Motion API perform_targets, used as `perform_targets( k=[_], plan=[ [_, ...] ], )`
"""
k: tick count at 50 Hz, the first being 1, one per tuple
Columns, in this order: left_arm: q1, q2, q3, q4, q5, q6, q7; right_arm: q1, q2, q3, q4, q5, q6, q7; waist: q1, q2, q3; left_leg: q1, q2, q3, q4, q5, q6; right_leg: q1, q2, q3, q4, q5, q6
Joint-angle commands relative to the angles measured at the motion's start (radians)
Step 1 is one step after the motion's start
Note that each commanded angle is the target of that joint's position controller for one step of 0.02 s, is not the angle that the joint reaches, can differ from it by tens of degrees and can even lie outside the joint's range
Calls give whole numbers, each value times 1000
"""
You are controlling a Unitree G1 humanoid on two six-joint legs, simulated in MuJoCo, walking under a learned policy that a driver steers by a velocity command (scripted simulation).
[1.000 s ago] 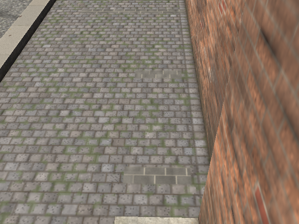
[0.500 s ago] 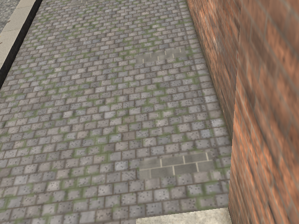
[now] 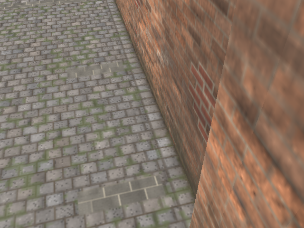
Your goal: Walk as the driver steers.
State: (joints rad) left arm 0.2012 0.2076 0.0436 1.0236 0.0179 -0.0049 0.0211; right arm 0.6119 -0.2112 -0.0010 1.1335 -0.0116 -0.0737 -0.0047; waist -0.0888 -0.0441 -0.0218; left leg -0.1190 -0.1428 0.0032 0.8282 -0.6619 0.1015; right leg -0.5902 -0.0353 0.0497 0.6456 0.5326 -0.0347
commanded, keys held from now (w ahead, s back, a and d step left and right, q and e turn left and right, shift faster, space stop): w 0.28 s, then w+q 0.46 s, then w+e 0.24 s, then e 0.02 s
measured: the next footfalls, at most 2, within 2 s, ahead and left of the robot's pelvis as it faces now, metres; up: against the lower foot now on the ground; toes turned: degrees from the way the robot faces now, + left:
right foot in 0.14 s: +0.16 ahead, -0.09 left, -0.21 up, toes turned -4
left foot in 0.52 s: +0.28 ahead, +0.18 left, -0.25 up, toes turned +0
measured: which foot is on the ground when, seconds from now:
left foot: down 0.00-0.18, up 0.20-0.50, down 0.52-0.62, up 0.64-0.68, down 0.70-1.00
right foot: up 0.00-0.12, down 0.14-0.68, up 0.70-1.00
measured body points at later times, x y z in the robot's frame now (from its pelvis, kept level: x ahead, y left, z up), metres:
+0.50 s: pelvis +0.22 +0.02 -0.21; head +0.23 +0.02 +0.24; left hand +0.10 +0.26 -0.35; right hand +0.31 -0.23 -0.36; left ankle +0.24 +0.17 -0.89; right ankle +0.12 -0.09 -0.90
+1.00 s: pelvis +0.44 +0.09 -0.44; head +0.41 +0.07 +0.01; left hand +0.46 +0.37 -0.56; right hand +0.37 -0.15 -0.59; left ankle +0.30 +0.17 -1.11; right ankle +0.64 +0.01 -1.10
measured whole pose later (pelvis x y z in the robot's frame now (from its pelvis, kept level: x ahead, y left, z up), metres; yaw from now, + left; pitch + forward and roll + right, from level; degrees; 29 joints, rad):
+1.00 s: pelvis +0.44 +0.09 -0.44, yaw +8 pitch -3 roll +3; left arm 0.27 0.24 0.08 0.99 0.01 -0.07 0.00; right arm 0.53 -0.19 -0.01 1.13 -0.02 -0.07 -0.02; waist -0.01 -0.03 -0.03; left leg -0.14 -0.11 0.03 0.88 -0.69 0.06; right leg -0.71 -0.02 0.07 0.87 0.50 -0.02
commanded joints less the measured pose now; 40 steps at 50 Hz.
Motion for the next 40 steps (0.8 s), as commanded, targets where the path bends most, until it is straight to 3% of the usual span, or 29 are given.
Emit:
perform_targets(
  k=[1, 3, 5, 6, 7, 8, 9, 10, 11, 12, 13, 15, 16, 18, 21, 23, 25, 26, 28, 29, 30, 31, 32, 33, 34, 35, 36, 37, 40],
  plan=[
    [-56, 33, -6, -43, -7, -8, -4, -3, -68, -3, -29, -11, -8, -1, -29, 67, 197, -240, 175, -243, -75, 447, 85, 123, 28, -37, -108, 50, -12],
    [16, 49, -14, -18, -12, -33, -2, 27, -65, 1, -19, -55, -9, 7, -40, 73, 206, -202, 150, -222, 85, 519, 64, 213, 24, -44, -206, 0, -11],
    [210, 98, 1, 52, -11, -42, 8, -16, -74, -9, -16, -74, 12, 4, 11, 100, 159, -167, 156, -235, 261, 743, 48, 347, -9, -64, -253, -48, -10],
    [254, 147, 16, 72, -10, -37, 18, -23, -113, -20, -19, -85, 38, -9, 18, 128, 193, -193, 186, -310, 359, 797, 60, 406, -133, 54, -434, -114, -26],
    [276, 171, 23, 95, 4, -31, 23, 1, -115, -19, -18, -78, 41, 5, 20, 62, 195, -181, 161, -276, 411, 879, 49, 480, -88, -38, -525, -119, 17],
    [312, 217, 32, 95, 36, -38, 25, 52, -125, -19, -46, -52, 41, 12, -24, -67, 227, -322, 91, -200, 586, 635, 30, 622, -139, -57, -542, 267, 23],
    [486, 283, 51, 134, 39, -38, 0, 92, -78, -28, -65, -14, 40, 11, 35, -285, 31, -663, 20, -99, 953, -160, -43, 1076, -319, 60, -86, 742, -109],
    [538, 225, 38, 120, -16, -49, -25, 72, -65, -27, -65, -6, 51, -13, 92, -193, -89, -858, 11, -32, 1129, -439, -52, 1179, -385, 119, 59, 674, -185],
    [521, 156, 16, 91, -59, -60, -32, -37, -98, -31, -89, -34, 56, -18, 117, -48, -49, -880, 48, -42, 1008, -298, -66, 1036, -356, 128, -6, 394, -205],
    [399, 111, -9, 48, -64, -61, -14, -194, -103, -35, -130, -49, 77, -8, 126, 33, -7, -780, 56, -20, 904, -202, -53, 826, -304, 117, -115, 89, -165],
    [477, 202, 3, 81, -75, -67, 19, -166, -59, -32, -165, -73, 100, 15, 99, -167, 38, -798, 56, -1, 976, -220, -58, 707, -385, 277, -127, 42, -297],
    [413, 144, -8, 82, -94, -72, 50, -266, -56, -17, -204, -60, 111, 14, 81, -178, 164, -821, 160, -126, 645, 184, -95, 389, -348, 329, -170, -620, -315],
    [275, 1, -67, 37, -89, -84, 69, -276, -27, -7, -196, -31, 125, 20, 13, 12, 199, -571, 168, -178, 337, 542, -158, 79, -247, 149, -197, -655, -204],
    [266, 98, -60, 32, -72, -103, 79, -264, 29, 12, -189, -42, 143, 37, 9, -47, 172, -388, 136, -67, 118, 589, -171, 107, -173, 33, -173, -387, -123],
    [321, 204, -27, 31, -97, -125, 54, -201, 2, 8, -185, -51, 142, 13, 36, -171, 26, -247, 90, 59, 337, 535, -120, 148, -204, 67, -43, -348, -121],
    [508, 110, -35, 70, -47, -127, 55, -460, -141, -45, -240, -35, 83, 12, 190, -57, 80, -721, 158, -106, 101, 774, -100, 469, -186, 153, 276, -787, -109],
    [616, 110, -26, 99, -36, -111, 69, -566, -88, -43, -281, -40, 38, 27, 254, -68, 89, -904, 161, -133, 81, 694, -107, 580, -228, 270, 341, -868, -152],
    [580, 145, -8, 93, -28, -102, 63, -498, -96, -53, -268, -35, 20, 30, 231, -105, 78, -875, 163, -149, 79, 683, -86, 551, -233, 291, 409, -869, -170],
    [627, 48, -43, 74, 3, -89, 64, -504, -91, -62, -284, 21, 3, 34, 265, 45, 138, -835, 121, -113, 22, 780, -104, 398, -189, 182, 471, -986, -109],
    [602, 67, -41, 81, 11, -88, 74, -476, -64, -58, -274, 34, 4, 33, 229, 20, 177, -772, 88, -61, 9, 807, -105, 321, -177, 131, 513, -1027, -77],
    [566, 116, -22, 73, 28, -80, 82, -395, -72, -63, -232, 3, -2, 43, 195, 86, 177, -641, 62, -9, -58, 892, -94, 265, -140, 64, 587, -1049, -40],
    [383, 144, -8, 27, 27, -62, 79, -253, -41, -60, -201, 13, 3, 48, 80, 63, 137, -304, 83, -27, -240, 919, -64, 50, -123, 0, 680, -1016, -31],
    [414, 118, -3, 34, 14, -58, 83, -333, 6, -27, -199, 26, 40, 70, 124, 161, 147, -158, 64, 84, -450, 1044, -105, 37, -95, -118, 643, -1024, -44],
    [408, 171, 18, 56, -2, -41, 80, -288, 7, -37, -212, 16, 64, 74, 79, 75, 136, 47, 71, 92, -532, 1047, -107, -23, -95, -132, 747, -880, -83],
    [385, 198, 33, 62, 1, -15, 78, -173, -14, -44, -162, 2, 79, 78, 37, 158, 109, 284, 118, 64, -587, 1096, -86, -150, -82, -113, 945, -1109, -132],
    [322, 203, 43, 44, 40, -11, 76, -55, -41, -52, -134, 35, 78, 74, -45, 147, 74, 418, 177, -11, -636, 1148, -62, -241, -40, -144, 1200, -1363, -127],
    [352, 163, 48, -37, -23, -58, 54, 46, -188, -69, -111, 5, 73, 63, 10, 228, -7, 609, 326, -175, -213, 1786, -11, -507, -32, -145, 1375, -1388, -57],
    [401, 160, 35, -25, -29, -92, 22, 77, -237, -86, -134, -13, 74, 44, 2, 205, -144, 732, 412, -279, -134, 1900, 61, -573, -59, -91, 1378, -1343, -39],
    [342, 114, 42, 36, -3, -108, -12, 103, -205, -77, -113, -45, 50, 22, 6, -4, -94, 480, 437, -386, -145, 1440, 160, -659, -68, -5, 1251, -1146, -54]
  ],
)
Over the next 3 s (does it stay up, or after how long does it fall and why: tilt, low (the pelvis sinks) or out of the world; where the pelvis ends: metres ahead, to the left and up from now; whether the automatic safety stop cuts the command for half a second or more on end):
stays up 0.91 0.10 -0.81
